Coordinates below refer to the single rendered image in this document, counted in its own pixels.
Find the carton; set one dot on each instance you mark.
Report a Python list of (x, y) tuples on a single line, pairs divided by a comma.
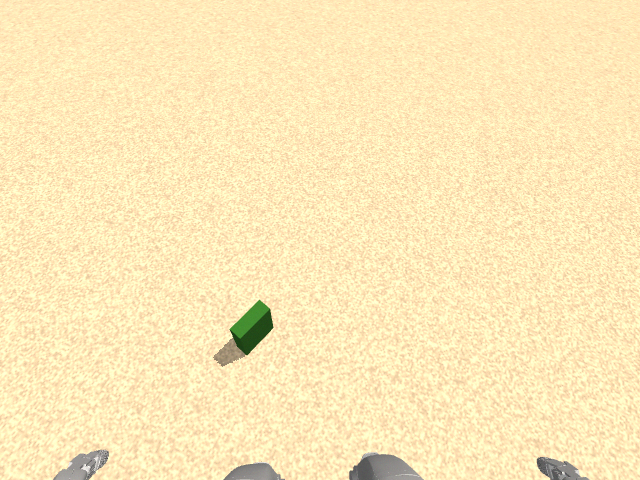
[(252, 327)]

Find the right robot hand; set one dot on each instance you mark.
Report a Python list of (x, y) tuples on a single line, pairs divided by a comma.
[(557, 470)]

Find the left robot hand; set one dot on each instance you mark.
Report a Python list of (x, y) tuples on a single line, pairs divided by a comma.
[(82, 467)]

